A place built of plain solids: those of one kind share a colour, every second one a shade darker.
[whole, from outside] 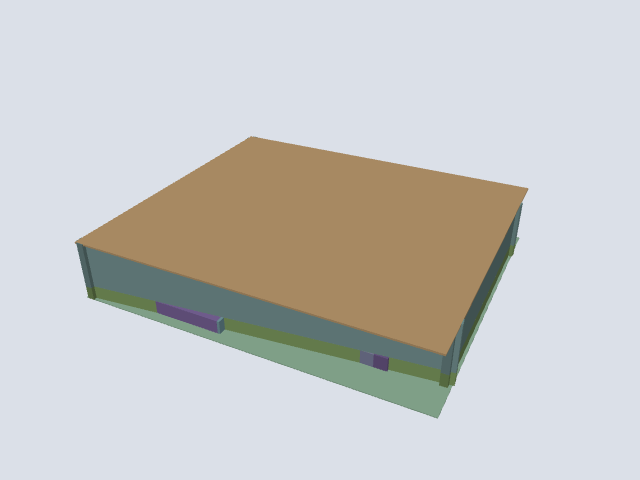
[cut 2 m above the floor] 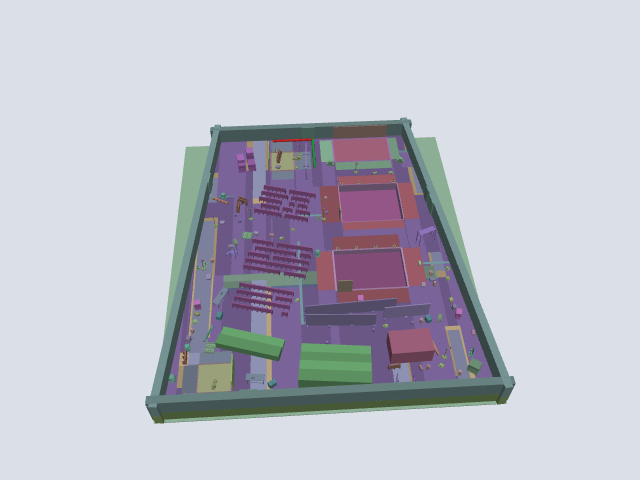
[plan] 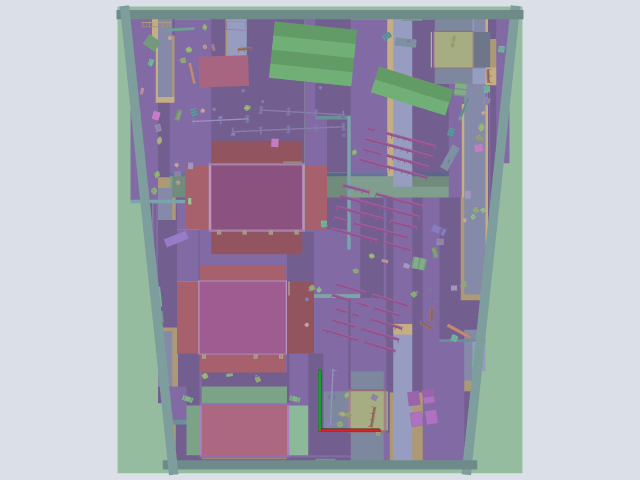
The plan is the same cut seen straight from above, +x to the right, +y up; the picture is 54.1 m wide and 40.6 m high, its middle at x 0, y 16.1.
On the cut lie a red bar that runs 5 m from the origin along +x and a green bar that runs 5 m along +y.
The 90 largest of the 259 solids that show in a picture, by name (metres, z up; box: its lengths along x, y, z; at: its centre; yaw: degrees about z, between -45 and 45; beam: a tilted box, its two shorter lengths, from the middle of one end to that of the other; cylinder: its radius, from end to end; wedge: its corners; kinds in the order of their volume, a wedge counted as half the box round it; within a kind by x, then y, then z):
{
 "floor_ground_1": {"box": [2.12, 5.2, 1.5], "at": [-14.96, 30.3, -0.75]},
 "floor_ground_2": {"box": [2.32, 8.2, 1.5], "at": [-14.86, 23.6, -0.75]},
 "floor_ground_3": {"box": [1.0, 6.3, 1.5], "at": [-13.2, 24.55, -0.75]},
 "floor_ground_4": {"box": [1.6, 9.1, 1.5], "at": [-12.9, 13.25, -0.75]},
 "floor_ground_5": {"box": [1.3, 5.9, 1.5], "at": [-12.05, 24.75, -0.75]},
 "floor_ground_6": {"box": [0.9, 7.06, 1.5], "at": [-11.85, 31.23, -0.75]},
 "floor_ground_7": {"box": [1.8, 4.4, 1.5], "at": [-11.2, 14.8, -0.75]},
 "floor_ground_8": {"box": [1.1, 4.3, 1.5], "at": [-10.75, 4.25, -0.75]},
 "floor_ground_9": {"box": [2.0, 12.36, 1.5], "at": [-10.4, 28.58, -0.75]},
 "floor_ground_10": {"box": [1.2, 3.76, 1.5], "at": [-8.6, 32.88, -0.75]},
 "floor_ground_11": {"box": [7.3, 1.0, 1.5], "at": [-6.55, 14.4, -0.75]},
 "floor_ground_12": {"box": [7.2, 1.2, 1.5], "at": [-6.4, 4.3, -0.75]},
 "floor_ground_13": {"box": [7.7, 6.5, 1.5], "at": [-5.35, 27.75, -0.75]},
 "floor_ground_14": {"box": [4.7, 3.76, 1.5], "at": [-3.85, 32.88, -0.75]},
 "floor_ground_15": {"box": [1.6, 4.4, 1.5], "at": [-1.8, 4.3, -0.75]},
 "floor_ground_16": {"box": [2.3, 2.3, 1.5], "at": [-1.65, 13.75, -0.75]},
 "floor_ground_17": {"box": [0.9, 8.46, 1.5], "at": [-0.85, 30.53, -0.75]},
 "floor_ground_18": {"box": [1.3, 6.5, 1.5], "at": [-0.35, 3.25, -0.75]},
 "floor_ground_19": {"box": [1.9, 3.9, 1.5], "at": [-0.35, 24.35, -0.75]},
 "floor_ground_20": {"box": [3.6, 1.9, 1.5], "at": [0.8, -1.15, -0.75]},
 "floor_ground_21": {"box": [2.8, 1.7, 1.5], "at": [0.9, 16.15, -0.75]},
 "floor_ground_22": {"box": [3.0, 8.16, 1.5], "at": [1.1, 30.68, -0.75]},
 "floor_ground_23": {"box": [2.1, 7.9, 1.5], "at": [1.35, 7.25, -0.75]},
 "floor_ground_24": {"box": [3.9, 3.8, 1.5], "at": [1.45, 13.4, -0.75]},
 "floor_ground_25": {"box": [1.7, 2.7, 1.5], "at": [1.45, 18.35, -0.75]},
 "floor_ground_26": {"box": [1.7, 4.5, 1.5], "at": [1.45, 24.05, -0.75]},
 "floor_ground_27": {"box": [2.8, 6.2, 1.5], "at": [4.0, 8.1, -0.75]},
 "floor_ground_28": {"box": [3.1, 12.96, 1.5], "at": [4.15, 28.28, -0.75]},
 "floor_ground_29": {"box": [2.0, 8.5, 1.5], "at": [4.4, 15.45, -0.75]},
 "floor_ground_30": {"box": [0.3, 19.9, 1.5], "at": [5.75, 9.75, -0.75]},
 "floor_ground_31": {"box": [0.3, 16.5, 1.5], "at": [6.05, 11.45, -0.75]},
 "floor_ground_32": {"box": [1.6, 10.7, 1.5], "at": [7.0, 14.35, -0.75]},
 "floor_ground_33": {"box": [0.9, 16.5, 1.5], "at": [8.25, 11.45, -0.75]},
 "floor_ground_34": {"box": [1.8, 4.16, 1.5], "at": [8.7, 32.68, -0.75]},
 "floor_ground_35": {"box": [3.1, 7.5, 1.5], "at": [9.35, 25.55, -0.75]},
 "floor_ground_36": {"box": [1.4, 12.2, 1.5], "at": [9.4, 13.6, -0.75]},
 "floor_ground_37": {"box": [3.5, 10.02, 1.5], "at": [10.45, 2.49, -0.75]},
 "floor_ground_38": {"box": [1.8, 8.7, 1.5], "at": [11.0, 15.35, -0.75]},
 "floor_ground_39": {"box": [2.1, 3.3, 1.5], "at": [11.15, 9.35, -0.75]},
 "floor_ground_40": {"box": [1.1, 9.6, 1.5], "at": [11.45, 24.5, -0.75]},
 "floor_ground_41": {"box": [1.8, 2.5, 1.5], "at": [13.1, 9.75, -0.75]},
 "floor_ground_42": {"box": [0.5, 10.0, 1.5], "at": [14.65, 24.2, -0.75]},
 "floor_ground_43": {"box": [1.12, 12.16, 1.5], "at": [15.46, 28.68, -0.75]},
 "wall_1": {"box": [0.8, 39.89, 5.4], "at": [-14.46, 16.08, 2.7], "yaw": 6.0},
 "wall_2": {"box": [26.6, 0.8, 5.4], "at": [0.0, -2.92, 2.7]},
 "wall_3": {"box": [34.44, 0.8, 5.4], "at": [0.0, 35.16, 2.7]},
 "wall_4": {"box": [0.8, 39.89, 5.4], "at": [14.46, 16.08, 2.7], "yaw": -6.0},
 "ceil_hall_1": {"box": [34.24, 39.48, 0.2], "at": [0.0, 16.12, 5.3]},
 "wall_foot_1": {"box": [0.8, 39.89, 1.5], "at": [-14.46, 16.08, -0.75], "yaw": 6.0},
 "wall_foot_2": {"box": [26.6, 0.8, 1.5], "at": [0.0, -2.92, -0.75]},
 "wall_foot_3": {"box": [34.44, 0.8, 1.5], "at": [0.0, 35.16, -0.75]},
 "wall_foot_4": {"box": [0.8, 39.89, 1.5], "at": [14.46, 16.08, -0.75], "yaw": -6.0},
 "floor_apron_bay_1": {"box": [1.8, 6.1, 1.5], "at": [-11.2, 9.55, -0.75]},
 "floor_apron_bay_2": {"box": [2.0, 5.4, 1.5], "at": [-10.4, 19.7, -0.75]},
 "floor_apron_bay_3": {"box": [7.3, 1.5, 1.5], "at": [-6.55, 5.65, -0.75]},
 "floor_apron_bay_4": {"box": [7.3, 1.2, 1.5], "at": [-6.55, 13.3, -0.75]},
 "floor_apron_bay_5": {"box": [7.7, 1.9, 1.5], "at": [-5.35, 15.85, -0.75]},
 "floor_apron_bay_6": {"box": [7.7, 1.9, 1.5], "at": [-5.35, 23.55, -0.75]},
 "floor_apron_bay_7": {"box": [2.3, 6.1, 1.5], "at": [-1.65, 9.55, -0.75]},
 "floor_apron_bay_8": {"box": [1.9, 5.4, 1.5], "at": [-0.35, 19.7, -0.75]},
 "floor_base_1": {"box": [34.24, 39.48, 0.1], "at": [0.0, 16.12, -1.55]},
 "floor_aisle_1": {"box": [1.2, 4.7, 1.5], "at": [-13.1, 6.05, -0.75]},
 "floor_aisle_2": {"box": [1.2, 4.7, 1.5], "at": [-13.1, 30.55, -0.75]},
 "floor_aisle_3": {"box": [1.6, 3.56, 1.5], "at": [-7.0, 32.98, -0.75]},
 "floor_aisle_4": {"box": [1.6, 4.82, 1.5], "at": [7.0, -0.11, -0.75]},
 "floor_aisle_5": {"box": [1.6, 5.8, 1.5], "at": [7.0, 5.2, -0.75]},
 "floor_aisle_6": {"box": [1.6, 8.3, 1.5], "at": [7.0, 24.75, -0.75]},
 "floor_aisle_7": {"box": [1.6, 5.86, 1.5], "at": [7.0, 31.83, -0.75]},
 "floor_aisle_8": {"box": [1.8, 8.2, 1.5], "at": [13.1, 15.6, -0.75]},
 "floor_aisle_9": {"box": [1.8, 7.0, 1.5], "at": [13.1, 23.2, -0.75]},
 "floor_aisle_10": {"box": [1.8, 2.6, 1.5], "at": [13.1, 28.0, -0.75]},
 "floor_void_bay_1": {"box": [7.3, 6.1, 0.36], "at": [-6.55, 9.55, -1.32]},
 "floor_void_bay_2": {"box": [7.7, 5.4, 0.82], "at": [-5.35, 19.7, -1.09]},
 "floor_void_pit_1": {"box": [7.2, 4.2, 1.5], "at": [-6.4, 0.0, -0.75]},
 "wall_bank_1": {"box": [7.0, 1.2, 0.92], "at": [-0.66, 31.25, 0.46], "yaw": -5.9},
 "wall_bank_2": {"box": [7.0, 1.2, 1.38], "at": [-0.53, 32.44, 0.69], "yaw": -5.9},
 "wall_bank_3": {"box": [7.0, 1.2, 1.84], "at": [-0.41, 33.64, 0.92], "yaw": -5.9},
 "wall_bank_4": {"box": [6.6, 1.15, 0.92], "at": [7.96, 29.25, 0.46], "yaw": -17.3},
 "floor_apron_patch_1": {"box": [2.1, 3.3, 1.5], "at": [1.35, 1.65, -0.75]},
 "floor_apron_patch_2": {"box": [2.8, 2.32, 1.5], "at": [4.0, -1.36, -0.75]},
 "floor_apron_patch_3": {"box": [2.8, 1.5, 1.5], "at": [4.0, 4.25, -0.75]},
 "floor_apron_patch_4": {"box": [1.4, 3.0, 1.5], "at": [13.7, 32.2, -0.75]},
 "floor_apron_pit_1": {"box": [1.1, 4.2, 1.5], "at": [-10.75, 0.0, -0.75]},
 "floor_apron_pit_2": {"box": [7.2, 1.4, 1.5], "at": [-6.4, 3.0, -0.75]},
 "floor_apron_pit_3": {"box": [1.6, 4.2, 1.5], "at": [-1.8, 0.0, -0.75]},
 "wall_booth_1": {"box": [4.2, 2.6, 2.7], "at": [-8.14, 30.37, 1.35], "yaw": 1.8},
 "floor_fixed_patch_1": {"box": [2.8, 3.3, 1.5], "at": [4.0, 1.65, -0.75]},
 "floor_fixed_patch_2": {"box": [3.2, 3.0, 1.5], "at": [11.3, 32.2, -0.75]},
 "floor_aisle_cross_1": {"box": [8.3, 0.9, 1.5], "at": [6.75, 20.15, -0.75]},
 "floor_under_aisle_1": {"box": [0.9, 5.72, 1.5], "at": [8.25, 0.34, -0.75]}
}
